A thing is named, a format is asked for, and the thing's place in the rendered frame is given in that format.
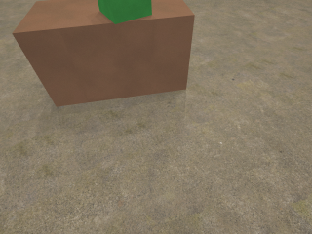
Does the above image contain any carton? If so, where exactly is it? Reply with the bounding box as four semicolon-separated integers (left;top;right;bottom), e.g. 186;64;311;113
97;0;152;24

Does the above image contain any pedestal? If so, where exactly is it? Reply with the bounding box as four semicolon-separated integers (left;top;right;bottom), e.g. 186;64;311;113
12;0;195;107

